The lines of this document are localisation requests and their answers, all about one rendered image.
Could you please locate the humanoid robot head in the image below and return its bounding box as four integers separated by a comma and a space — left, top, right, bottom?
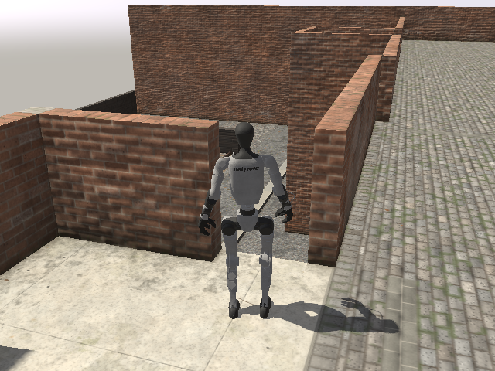
232, 122, 259, 159

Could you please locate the robot left foot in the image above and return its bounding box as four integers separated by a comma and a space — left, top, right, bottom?
228, 300, 240, 319

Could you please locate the robot right upper arm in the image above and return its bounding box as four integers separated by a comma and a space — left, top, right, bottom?
261, 155, 285, 196

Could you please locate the right robot forearm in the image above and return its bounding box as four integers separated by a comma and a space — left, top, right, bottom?
277, 184, 292, 211

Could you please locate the left robot forearm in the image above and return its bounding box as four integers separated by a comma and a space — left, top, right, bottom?
200, 188, 216, 220

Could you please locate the right robot hand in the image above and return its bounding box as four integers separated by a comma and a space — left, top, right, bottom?
275, 208, 293, 223

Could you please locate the robot left upper arm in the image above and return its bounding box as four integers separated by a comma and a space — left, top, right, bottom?
209, 156, 230, 200

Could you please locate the left robot hand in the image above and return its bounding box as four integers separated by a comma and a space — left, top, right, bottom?
198, 217, 216, 236

